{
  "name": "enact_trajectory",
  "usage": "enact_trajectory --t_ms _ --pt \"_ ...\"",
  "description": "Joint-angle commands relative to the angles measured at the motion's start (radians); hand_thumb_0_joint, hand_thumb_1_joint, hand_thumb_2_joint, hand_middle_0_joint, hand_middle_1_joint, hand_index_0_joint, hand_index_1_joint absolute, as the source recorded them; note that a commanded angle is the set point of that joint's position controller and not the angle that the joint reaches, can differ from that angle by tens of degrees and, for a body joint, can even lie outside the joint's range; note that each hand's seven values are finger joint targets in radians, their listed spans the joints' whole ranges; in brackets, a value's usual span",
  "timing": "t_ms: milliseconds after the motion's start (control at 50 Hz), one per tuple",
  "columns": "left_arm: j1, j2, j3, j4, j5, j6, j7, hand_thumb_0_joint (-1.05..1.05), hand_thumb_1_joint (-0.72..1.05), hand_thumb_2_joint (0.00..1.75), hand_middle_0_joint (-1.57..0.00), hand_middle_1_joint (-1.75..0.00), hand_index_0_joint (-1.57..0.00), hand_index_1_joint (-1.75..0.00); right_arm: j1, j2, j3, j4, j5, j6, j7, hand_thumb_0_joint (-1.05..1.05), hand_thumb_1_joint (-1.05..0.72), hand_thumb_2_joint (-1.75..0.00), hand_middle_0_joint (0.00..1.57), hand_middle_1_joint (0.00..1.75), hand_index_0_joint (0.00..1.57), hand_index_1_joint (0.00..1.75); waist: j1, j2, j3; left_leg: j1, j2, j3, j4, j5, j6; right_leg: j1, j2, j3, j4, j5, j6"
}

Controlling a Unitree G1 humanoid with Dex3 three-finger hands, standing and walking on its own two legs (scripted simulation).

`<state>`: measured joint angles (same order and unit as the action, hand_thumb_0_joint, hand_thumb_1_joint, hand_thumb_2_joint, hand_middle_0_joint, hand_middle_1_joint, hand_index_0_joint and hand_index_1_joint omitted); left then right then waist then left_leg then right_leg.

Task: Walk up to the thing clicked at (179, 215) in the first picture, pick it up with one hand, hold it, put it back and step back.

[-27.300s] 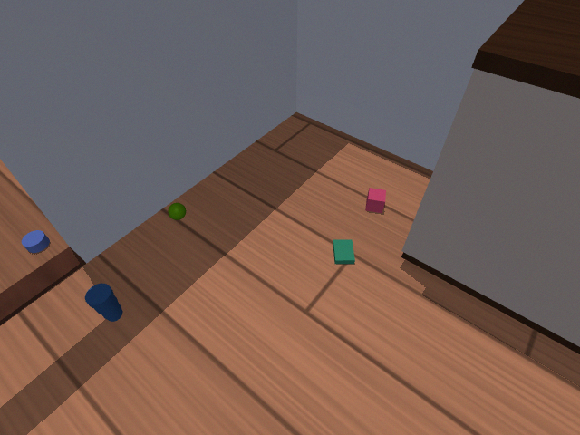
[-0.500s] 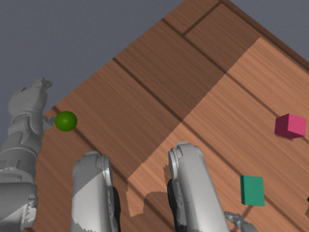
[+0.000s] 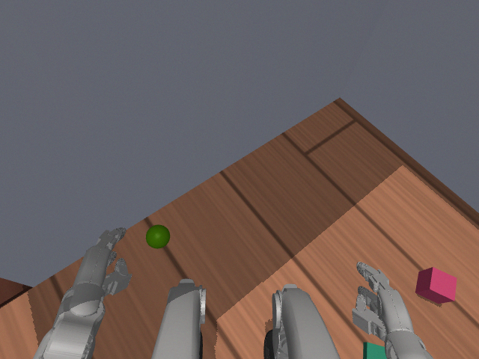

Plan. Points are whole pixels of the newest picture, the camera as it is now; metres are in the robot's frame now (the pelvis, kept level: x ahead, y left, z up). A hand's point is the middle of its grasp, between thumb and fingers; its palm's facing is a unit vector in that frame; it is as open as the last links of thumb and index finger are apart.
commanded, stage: home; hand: left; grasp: from above
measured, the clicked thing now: (158, 236) +0.48 +0.26 -0.54
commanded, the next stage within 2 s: none
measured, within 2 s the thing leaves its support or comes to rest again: neither
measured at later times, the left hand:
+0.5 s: hand (91, 283) +0.23 +0.19 +0.09, palm faces +0.09 -0.97 -0.22, open 7.4 cm
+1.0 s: hand (93, 296) +0.21 +0.18 +0.09, palm faces +0.10 -0.97 -0.21, open 7.4 cm
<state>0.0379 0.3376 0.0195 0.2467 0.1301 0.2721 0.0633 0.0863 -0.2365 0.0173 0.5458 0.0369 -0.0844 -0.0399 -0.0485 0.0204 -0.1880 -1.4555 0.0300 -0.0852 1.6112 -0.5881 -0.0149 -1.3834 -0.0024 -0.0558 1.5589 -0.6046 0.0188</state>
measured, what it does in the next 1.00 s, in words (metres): rises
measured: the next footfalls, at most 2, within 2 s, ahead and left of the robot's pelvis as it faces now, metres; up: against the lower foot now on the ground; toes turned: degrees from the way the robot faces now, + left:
none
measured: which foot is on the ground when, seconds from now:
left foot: down 0.00-1.00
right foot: down 0.00-1.00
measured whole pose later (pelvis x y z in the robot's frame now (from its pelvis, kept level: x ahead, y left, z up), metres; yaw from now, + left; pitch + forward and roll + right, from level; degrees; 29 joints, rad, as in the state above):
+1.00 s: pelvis +0.06 +0.00 +0.14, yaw +3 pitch +10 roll -2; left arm 0.50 0.22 0.03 -0.13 -0.05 0.45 0.02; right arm 0.28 -0.22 0.04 0.53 0.01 -0.24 -0.18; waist -0.03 0.04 -0.15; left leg -0.70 0.03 -0.06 1.00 -0.47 -0.02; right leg -0.63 -0.01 -0.05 0.94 -0.48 0.02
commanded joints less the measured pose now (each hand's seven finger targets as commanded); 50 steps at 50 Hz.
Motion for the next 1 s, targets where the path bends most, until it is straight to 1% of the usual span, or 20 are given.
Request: enact_trajectory --t_ms 0,20,40,120,200,220,240,260,280,300,320,400,440,560,640,760,840,880,900,980 --pt "-0.03 0.107 0.079 -0.278 -0.075 0.019 0.029 0.0 0.9 0.9 -0.2 -0.3 -0.2 -0.3 0.055 -0.139 -0.046 -0.123 0.011 -0.052 -0.043 0.0 -0.9 -0.9 0.2 0.3 0.2 0.3 -0.027 0.103 -0.328 0.468 -0.012 -0.03 -0.403 -0.046 0.03 0.281 0.023 0.026 -0.353 0.035 -0.04" --pt "-0.01 0.084 0.068 -0.296 -0.091 0.034 0.03 0.0 0.9 0.9 -0.2 -0.3 -0.2 -0.3 0.063 -0.132 -0.041 -0.121 0.01 -0.056 -0.051 0.0 -0.9 -0.9 0.2 0.3 0.2 0.3 -0.039 0.1 -0.319 0.493 -0.012 -0.024 -0.422 -0.005 0.029 0.319 0.023 0.024 -0.381 0.07 -0.038" --pt "0.012 0.08 0.084 -0.312 -0.109 0.047 0.033 0.0 0.9 0.9 -0.2 -0.3 -0.2 -0.3 0.069 -0.13 -0.036 -0.123 0.011 -0.061 -0.06 0.0 -0.9 -0.9 0.2 0.3 0.2 0.3 -0.032 0.097 -0.311 0.518 -0.012 -0.029 -0.446 0.024 0.028 0.354 0.023 0.021 -0.4 0.096 -0.037" --pt "0.143 0.037 0.095 -0.346 -0.163 0.09 0.031 0.0 0.9 0.9 -0.2 -0.3 -0.2 -0.3 0.097 -0.114 -0.023 -0.129 0.009 -0.085 -0.099 0.0 -0.9 -0.9 0.2 0.3 0.2 0.3 -0.033 0.073 -0.252 0.604 -0.012 -0.016 -0.523 0.151 0.025 0.482 0.027 0.015 -0.492 0.197 -0.034" --pt "0.258 0.009 0.094 -0.418 -0.19 0.116 0.024 0.0 0.9 0.9 -0.2 -0.3 -0.2 -0.3 0.133 -0.098 -0.02 -0.141 0.003 -0.108 -0.126 0.0 -0.9 -0.9 0.2 0.3 0.2 0.3 -0.027 0.076 -0.218 0.705 -0.019 0.01 -0.592 0.272 0.023 0.604 0.029 0.013 -0.588 0.291 -0.032" --pt "0.284 0.01 0.104 -0.439 -0.195 0.121 0.024 0.0 0.9 0.9 -0.2 -0.3 -0.2 -0.3 0.139 -0.097 -0.019 -0.15 0.002 -0.113 -0.131 0.0 -0.9 -0.9 0.2 0.3 0.2 0.3 -0.025 0.066 -0.214 0.729 -0.019 0.012 -0.61 0.296 0.023 0.635 0.031 0.007 -0.605 0.31 -0.031" --pt "0.318 0.005 0.102 -0.462 -0.198 0.127 0.022 0.0 0.9 0.9 -0.2 -0.3 -0.2 -0.3 0.15 -0.095 -0.021 -0.158 0.002 -0.117 -0.136 0.0 -0.9 -0.9 0.2 0.3 0.2 0.3 -0.016 0.068 -0.211 0.76 -0.019 0.02 -0.627 0.325 0.023 0.659 0.031 0.004 -0.622 0.336 -0.03" --pt "0.341 -0.005 0.09 -0.489 -0.198 0.129 0.02 0.0 0.9 0.9 -0.2 -0.3 -0.2 -0.3 0.152 -0.089 -0.02 -0.166 0.001 -0.122 -0.141 0.0 -0.9 -0.9 0.2 0.3 0.2 0.3 -0.02 0.073 -0.204 0.775 -0.023 0.025 -0.639 0.344 0.023 0.682 0.032 0.004 -0.641 0.352 -0.03" --pt "0.359 -0.003 0.099 -0.508 -0.202 0.133 0.018 0.0 0.9 0.9 -0.2 -0.3 -0.2 -0.3 0.157 -0.086 -0.023 -0.166 -0.003 -0.127 -0.144 0.0 -0.9 -0.9 0.2 0.3 0.2 0.3 -0.013 0.071 -0.192 0.791 -0.025 0.031 -0.653 0.366 0.023 0.705 0.032 0.003 -0.664 0.373 -0.028" --pt "0.391 -0.01 0.09 -0.519 -0.197 0.137 0.016 0.0 0.9 0.9 -0.2 -0.3 -0.2 -0.3 0.16 -0.086 -0.022 -0.171 -0.005 -0.132 -0.148 0.0 -0.9 -0.9 0.2 0.3 0.2 0.3 -0.013 0.059 -0.177 0.808 -0.023 0.029 -0.672 0.373 0.023 0.721 0.034 -0.004 -0.677 0.377 -0.029" --pt "0.415 -0.015 0.082 -0.54 -0.197 0.139 0.012 0.0 0.9 0.9 -0.2 -0.3 -0.2 -0.3 0.166 -0.083 -0.022 -0.175 -0.007 -0.137 -0.15 0.0 -0.9 -0.9 0.2 0.3 0.2 0.3 -0.005 0.062 -0.16 0.816 -0.026 0.033 -0.684 0.379 0.024 0.731 0.034 -0.004 -0.693 0.384 -0.028" --pt "0.473 -0.027 0.07 -0.573 -0.193 0.147 -0.004 0.0 0.9 0.9 -0.2 -0.3 -0.2 -0.3 0.169 -0.086 -0.027 -0.184 -0.015 -0.152 -0.155 0.0 -0.9 -0.9 0.2 0.3 0.2 0.3 -0.003 0.054 -0.107 0.861 -0.019 0.025 -0.736 0.39 0.02 0.757 0.039 -0.02 -0.726 0.38 -0.028" --pt "0.479 -0.032 0.063 -0.566 -0.187 0.15 -0.013 0.0 0.9 0.9 -0.2 -0.3 -0.2 -0.3 0.163 -0.092 -0.03 -0.189 -0.016 -0.159 -0.156 0.0 -0.9 -0.9 0.2 0.3 0.2 0.3 -0.008 0.036 -0.059 0.863 -0.018 0.022 -0.76 0.36 0.022 0.75 0.041 -0.024 -0.746 0.353 -0.026" --pt "0.454 -0.024 0.069 -0.559 -0.183 0.148 -0.034 0.0 0.9 0.9 -0.2 -0.3 -0.2 -0.3 0.153 -0.104 -0.038 -0.19 -0.026 -0.188 -0.157 0.0 -0.9 -0.9 0.2 0.3 0.2 0.3 -0.009 -0.006 -0.017 0.859 -0.029 0.047 -0.764 0.317 0.032 0.76 0.032 -0.021 -0.782 0.318 -0.014" --pt "0.436 -0.014 0.075 -0.554 -0.175 0.14 -0.04 0.0 0.9 0.9 -0.2 -0.3 -0.2 -0.3 0.151 -0.108 -0.04 -0.186 -0.029 -0.202 -0.154 0.0 -0.9 -0.9 0.2 0.3 0.2 0.3 -0.006 0.003 -0.042 0.872 -0.035 0.054 -0.754 0.332 0.032 0.772 0.024 -0.012 -0.779 0.341 -0.012" --pt "0.423 -0.01 0.074 -0.566 -0.168 0.133 -0.038 0.0 0.9 0.9 -0.2 -0.3 -0.2 -0.3 0.128 -0.105 -0.034 -0.182 -0.03 -0.211 -0.152 0.0 -0.9 -0.9 0.2 0.3 0.2 0.3 0.006 0.04 -0.018 0.866 -0.035 0.053 -0.776 0.266 0.027 0.766 0.024 -0.014 -0.785 0.279 -0.016" --pt "0.439 -0.017 0.071 -0.57 -0.171 0.134 -0.035 0.0 0.9 0.9 -0.2 -0.3 -0.2 -0.3 0.133 -0.104 -0.033 -0.175 -0.031 -0.213 -0.152 0.0 -0.9 -0.9 0.2 0.3 0.2 0.3 0.006 0.043 -0.052 0.882 -0.032 0.049 -0.772 0.291 0.026 0.779 0.026 -0.014 -0.775 0.3 -0.018" --pt "0.443 -0.013 0.072 -0.557 -0.171 0.134 -0.033 0.0 0.9 0.9 -0.2 -0.3 -0.2 -0.3 0.125 -0.106 -0.032 -0.176 -0.03 -0.211 -0.153 0.0 -0.9 -0.9 0.2 0.3 0.2 0.3 0.012 0.018 -0.045 0.871 -0.033 0.05 -0.766 0.296 0.029 0.782 0.026 -0.014 -0.78 0.305 -0.015" --pt "0.434 -0.011 0.067 -0.567 -0.171 0.132 -0.033 0.0 0.9 0.9 -0.2 -0.3 -0.2 -0.3 0.126 -0.105 -0.032 -0.178 -0.03 -0.213 -0.153 0.0 -0.9 -0.9 0.2 0.3 0.2 0.3 0.003 0.014 -0.052 0.871 -0.034 0.048 -0.761 0.303 0.031 0.782 0.025 -0.013 -0.78 0.315 -0.014" --pt "0.431 -0.013 0.067 -0.566 -0.175 0.131 -0.037 0.0 0.9 0.9 -0.2 -0.3 -0.2 -0.3 0.128 -0.106 -0.034 -0.17 -0.03 -0.214 -0.154 0.0 -0.9 -0.9 0.2 0.3 0.2 0.3 0.008 0.03 -0.048 0.871 -0.029 0.041 -0.775 0.289 0.027 0.775 0.029 -0.019 -0.771 0.297 -0.017"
